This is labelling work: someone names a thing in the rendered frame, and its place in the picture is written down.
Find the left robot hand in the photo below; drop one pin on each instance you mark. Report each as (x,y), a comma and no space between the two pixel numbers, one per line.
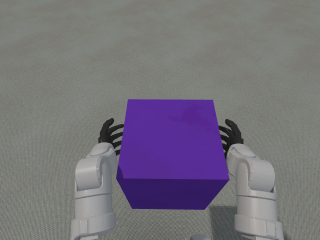
(106,137)

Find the right robot hand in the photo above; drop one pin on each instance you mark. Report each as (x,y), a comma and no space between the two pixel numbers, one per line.
(234,135)

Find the carton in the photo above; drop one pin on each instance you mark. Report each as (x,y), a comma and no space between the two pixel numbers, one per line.
(171,155)

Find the right robot forearm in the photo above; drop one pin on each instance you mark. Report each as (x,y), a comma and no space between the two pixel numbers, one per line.
(257,217)

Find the left robot forearm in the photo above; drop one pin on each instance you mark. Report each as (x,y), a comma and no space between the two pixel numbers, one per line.
(94,216)

